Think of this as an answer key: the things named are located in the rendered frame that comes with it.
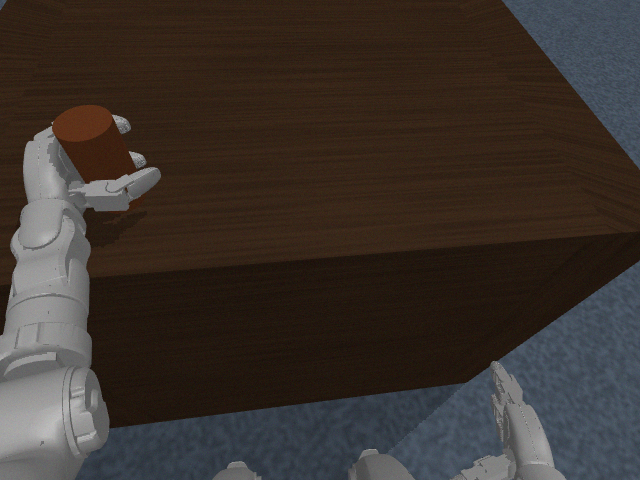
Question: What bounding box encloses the left robot hand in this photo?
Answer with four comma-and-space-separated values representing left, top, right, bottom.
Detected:
23, 115, 161, 216

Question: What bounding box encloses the can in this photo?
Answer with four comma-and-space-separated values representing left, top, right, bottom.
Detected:
52, 105, 146, 214

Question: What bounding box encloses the left robot arm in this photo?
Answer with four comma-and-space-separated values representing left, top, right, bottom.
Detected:
0, 199, 109, 480

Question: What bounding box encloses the right robot arm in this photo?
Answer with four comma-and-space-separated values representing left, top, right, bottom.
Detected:
514, 464, 566, 480

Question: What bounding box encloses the right robot hand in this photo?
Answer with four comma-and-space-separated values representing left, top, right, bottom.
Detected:
449, 361, 555, 480

